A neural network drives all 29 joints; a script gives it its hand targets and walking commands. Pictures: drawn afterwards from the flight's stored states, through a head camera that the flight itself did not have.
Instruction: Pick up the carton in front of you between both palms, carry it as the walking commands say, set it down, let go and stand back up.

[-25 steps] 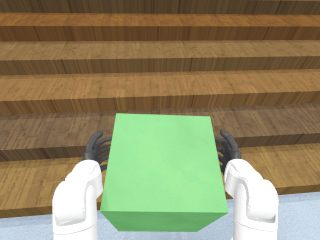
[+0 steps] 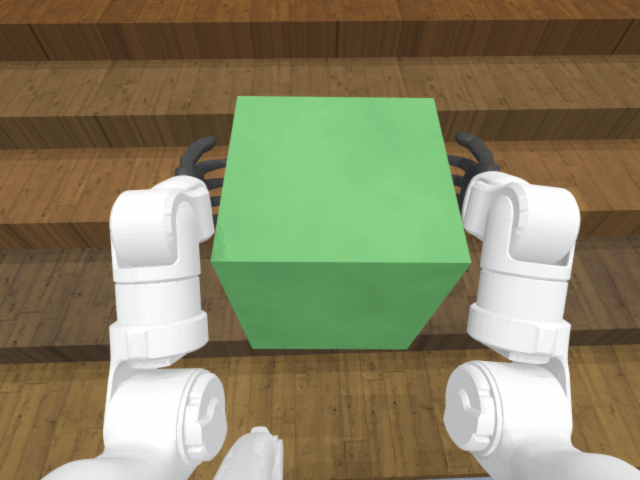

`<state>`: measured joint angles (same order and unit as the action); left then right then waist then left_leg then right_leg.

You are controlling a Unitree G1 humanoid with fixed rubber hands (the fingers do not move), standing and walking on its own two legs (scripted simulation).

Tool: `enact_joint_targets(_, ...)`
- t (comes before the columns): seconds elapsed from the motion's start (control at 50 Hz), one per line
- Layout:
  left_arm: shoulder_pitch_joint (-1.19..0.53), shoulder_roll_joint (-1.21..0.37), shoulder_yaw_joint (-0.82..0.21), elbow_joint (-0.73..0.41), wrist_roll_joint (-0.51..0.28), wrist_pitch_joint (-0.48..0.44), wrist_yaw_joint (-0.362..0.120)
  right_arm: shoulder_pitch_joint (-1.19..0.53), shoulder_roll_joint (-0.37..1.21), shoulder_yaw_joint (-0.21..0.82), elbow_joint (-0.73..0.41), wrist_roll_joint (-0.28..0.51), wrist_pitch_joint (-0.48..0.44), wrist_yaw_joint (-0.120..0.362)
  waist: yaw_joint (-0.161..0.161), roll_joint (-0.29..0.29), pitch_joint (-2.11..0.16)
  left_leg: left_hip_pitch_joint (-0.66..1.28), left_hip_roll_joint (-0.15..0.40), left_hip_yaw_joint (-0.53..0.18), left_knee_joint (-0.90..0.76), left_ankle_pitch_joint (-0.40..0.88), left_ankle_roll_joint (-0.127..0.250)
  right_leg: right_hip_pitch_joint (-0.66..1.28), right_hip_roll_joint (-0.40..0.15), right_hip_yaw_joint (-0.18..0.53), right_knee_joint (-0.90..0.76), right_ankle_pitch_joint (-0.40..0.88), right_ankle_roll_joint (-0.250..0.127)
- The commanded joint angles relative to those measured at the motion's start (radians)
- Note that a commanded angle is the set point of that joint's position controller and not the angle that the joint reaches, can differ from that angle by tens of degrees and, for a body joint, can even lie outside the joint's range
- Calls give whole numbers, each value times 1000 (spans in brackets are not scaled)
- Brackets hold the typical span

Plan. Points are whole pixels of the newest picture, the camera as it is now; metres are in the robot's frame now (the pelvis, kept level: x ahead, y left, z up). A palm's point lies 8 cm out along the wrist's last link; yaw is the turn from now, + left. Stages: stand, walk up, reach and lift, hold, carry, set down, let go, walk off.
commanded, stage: carry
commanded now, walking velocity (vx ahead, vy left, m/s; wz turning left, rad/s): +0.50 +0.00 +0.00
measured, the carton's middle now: (332, 238) +0.39 +0.01 +0.09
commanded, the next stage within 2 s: none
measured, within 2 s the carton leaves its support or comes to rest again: neither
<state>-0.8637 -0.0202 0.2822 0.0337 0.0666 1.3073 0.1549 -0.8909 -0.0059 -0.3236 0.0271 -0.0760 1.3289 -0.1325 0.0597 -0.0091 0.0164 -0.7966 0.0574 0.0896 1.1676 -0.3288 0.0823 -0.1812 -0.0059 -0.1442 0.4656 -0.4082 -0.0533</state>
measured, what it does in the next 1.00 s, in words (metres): climbs: right foot 0.13 m higher, then left foot 0.13 m higher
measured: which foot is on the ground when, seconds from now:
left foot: down 0.00-0.36, up 0.38-0.54, down 0.56-0.76, up 0.78-0.94, down 0.96-1.00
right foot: down 0.00-0.14, up 0.16-0.32, down 0.34-0.56, up 0.58-0.76, down 0.78-0.96, up 0.98-1.00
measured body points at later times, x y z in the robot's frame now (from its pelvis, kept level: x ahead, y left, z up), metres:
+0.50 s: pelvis +0.52 +0.07 +0.06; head +0.67 +0.16 +0.47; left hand +0.87 +0.32 +0.11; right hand +0.95 +0.03 +0.14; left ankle +0.47 +0.21 -0.29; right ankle +0.30 +0.02 -0.60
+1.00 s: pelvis +1.35 +0.15 +0.39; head +1.50 +0.17 +0.81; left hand +1.73 +0.37 +0.51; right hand +1.78 +0.07 +0.52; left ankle +1.41 +0.23 -0.12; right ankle +1.01 +0.06 -0.18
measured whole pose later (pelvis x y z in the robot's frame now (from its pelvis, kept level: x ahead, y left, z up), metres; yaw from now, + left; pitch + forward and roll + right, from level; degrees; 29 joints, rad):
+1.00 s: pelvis +1.35 +0.15 +0.39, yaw -2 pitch +9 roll +4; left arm -0.76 0.00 0.37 -0.42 -0.02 1.28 0.15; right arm -0.85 0.16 -0.26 -0.29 -0.13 1.21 -0.12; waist 0.13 -0.11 0.21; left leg -1.16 -0.18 0.08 1.78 -0.78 0.06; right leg -0.08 0.06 0.11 1.11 -0.12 -0.02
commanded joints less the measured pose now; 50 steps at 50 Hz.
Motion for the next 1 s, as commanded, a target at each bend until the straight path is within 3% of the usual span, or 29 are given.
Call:
enact_joint_targets(0.0, -761, -1049, -646, -119, -453, 5, -261, -618, 1046, 626, 26, 334, -11, 195, 124, -126, -416, -623, -26, 34, 182, -233, 17, 924, -281, 322, 119, 1173, -179)
enact_joint_targets(0.06, -751, -1059, -682, -146, -482, -8, -259, -582, 1042, 627, 43, 315, -11, 201, 167, -158, -417, -783, -34, -68, 110, -501, 25, 1144, -267, 373, 303, 1606, -114)
enact_joint_targets(0.1, -819, -1070, -723, -188, -525, -22, -261, -594, 1007, 622, 12, 310, -22, 200, -40, -87, -557, 32, -24, -183, -750, -135, 7, 672, -133, 188, 746, 1817, 8)
enact_joint_targets(0.14, -810, -1122, -774, -189, -555, -32, -264, -530, 950, 612, -27, 309, -42, 188, -237, 299, -339, 1143, -13, -63, -1091, 1052, -10, -532, 112, -1, 1367, -100, 5)
enact_joint_targets(0.16, -801, -1095, -746, -153, -575, -31, -254, -474, 960, 612, -10, 320, -46, 185, -216, 533, -403, 1669, 216, -329, -424, 2385, 51, -1131, 193, 112, 1728, -490, -5)
enact_joint_targets(0.18, -710, -1070, -706, -113, -522, -38, -233, -423, 924, 587, -6, 322, -44, 186, -326, 417, -527, 1881, 216, -368, -417, 2394, 90, -1380, 262, 194, 1890, -559, -63)
enact_joint_targets(0.22, -708, -1046, -684, -187, -455, -41, -208, -556, 962, 651, -190, 377, -73, 188, -277, 39, -503, 1679, 222, -462, -607, 1451, 123, -1423, 146, 177, 1817, -491, -64)
enact_joint_targets(0.3, -576, -882, -638, -299, -266, -74, -139, -776, 1030, 812, -409, 565, -70, 239, -7, 105, -434, 770, 27, 40, -844, 1956, -6, -551, 127, -180, 996, -195, -87)
enact_joint_targets(0.34, -628, -866, -714, -374, -211, -80, -131, -711, 1042, 831, -399, 567, -84, 250, 213, 79, -683, 434, -120, -41, -264, 2166, -122, 349, 257, -218, 359, 250, -62)
enact_joint_targets(0.36, -525, -933, -764, -353, -231, -96, -137, -810, 1014, 836, -467, 590, -87, 249, 471, -345, -778, -96, -350, -196, 959, 713, -261, 952, -15, 259, 49, 872, -266)
enact_joint_targets(0.38, -462, -928, -774, -331, -282, -106, -140, -619, 1049, 862, -403, 532, -70, 232, 512, -548, -562, -498, -405, -186, 1385, -512, -130, 1012, -22, 354, -131, 1106, -294)
enact_joint_targets(0.4, -366, -930, -787, -337, -320, -101, -137, -546, 1007, 802, -375, 510, -78, 219, 411, -529, -620, -1105, -471, -281, 1749, -937, -90, 1524, -224, 577, 470, 2296, -357)
enact_joint_targets(0.46, -519, -998, -931, -556, -550, -145, -175, -256, 738, 565, -382, 232, -154, 167, 303, 327, -614, -977, -227, -338, 1195, -1061, 92, 1147, -235, 588, 206, 1493, -141)
enact_joint_targets(0.5, -799, -997, -1009, -596, -693, -182, -228, -266, 592, 420, -380, 99, -218, 123, 2, 225, -413, -378, -33, -292, 482, -796, 74, 349, -247, 332, -77, 1221, -57)
enact_joint_targets(0.54, -881, -937, -990, -578, -734, -208, -251, -221, 462, 384, -316, -3, -257, 88, -229, 194, -637, 1125, -202, 71, -38, 280, -19, -526, -95, 169, 156, 1440, -63)
enact_joint_targets(0.56, -950, -970, -955, -576, -734, -199, -256, -290, 464, 370, -315, -47, -271, 64, -390, 476, -791, 1529, 62, -356, -429, 760, 242, -707, 214, 292, 1182, 164, 74)
enact_joint_targets(0.6, -679, -921, -870, -377, -707, -157, -244, -124, 489, 420, -231, 41, -264, 69, -419, 417, -404, 1758, 77, -383, -591, 1502, 227, -1397, 413, 285, 2091, -600, -19)
enact_joint_targets(0.62, -679, -967, -823, -392, -673, -139, -221, -119, 581, 483, -343, 73, -244, 85, -500, 580, -625, 2360, 229, -592, -148, 2469, 247, -1878, 445, 308, 2446, -927, -12)
enact_joint_targets(0.66, -388, -819, -694, -336, -459, -125, -185, -278, 701, 690, -585, 251, -183, 127, -401, -158, -545, 1955, 102, -470, -460, 2073, 66, -1619, 312, 86, 1886, -839, -68)
enact_joint_targets(0.7, -314, -747, -574, -446, -257, -110, -150, -564, 830, 866, -768, 462, -138, 168, -289, 15, -370, 1390, 36, -329, -696, 1684, 18, -1391, 182, -21, 1362, -958, -36)
enact_joint_targets(0.74, -290, -505, -487, -413, -71, -104, -98, -608, 836, 891, -585, 596, -106, 222, 175, -67, -652, 399, -109, -199, -403, 1882, -11, 225, 244, -200, 450, 314, 41)
enact_joint_targets(0.78, -276, -521, -417, -195, 36, -116, -69, -755, 919, 880, -423, 672, -80, 270, 422, -478, -902, -354, -426, -350, 1213, -427, -202, 1084, -207, 782, 272, 1505, -460)
enact_joint_targets(0.8, -291, -503, -385, -189, 19, -126, -58, -841, 947, 888, -351, 679, -65, 266, 538, -619, -623, -1009, -524, -134, 1443, -873, -167, 1408, -71, 718, 197, 1988, -383)
enact_joint_targets(0.82, -354, -569, -474, -245, -21, -121, -79, -787, 963, 907, -305, 681, -79, 251, 439, -583, -546, -1584, -557, -213, 1879, -1186, -73, 1811, -253, 552, 526, 2577, -296)
enact_joint_targets(0.86, -394, -803, -661, -420, -190, -81, -138, -563, 876, 778, -406, 552, -99, 208, 288, 117, -584, -1189, -408, -57, 1278, -1029, 76, 1295, -97, 346, 325, 2004, -84)
enact_joint_targets(0.9, -677, -921, -778, -559, -442, -57, -185, -420, 726, 590, -478, 291, -81, 144, -18, 0, -439, -624, -149, -182, 674, -969, 70, 565, -133, 262, -16, 1406, -8)
enact_joint_targets(0.94, -775, -941, -875, -510, -605, -25, -231, -343, 550, 528, -390, 96, -65, 95, -265, 202, -585, 813, -281, 162, -63, 96, -11, -336, -48, 134, 140, 1752, -31)
enact_joint_targets(0.96, -766, -926, -873, -487, -619, -14, -259, -373, 592, 563, -365, 79, -64, 88, -434, 256, -727, 1380, -143, -171, -343, 591, 147, -628, 148, 259, 932, 877, 56)
enact_joint_targets(0.98, -822, -923, -859, -438, -617, 6, -286, -318, 618, 556, -247, 82, -75, 78, -519, 679, -932, 1483, 82, -690, -470, 780, 401, -714, 418, 400, 1717, -103, 154)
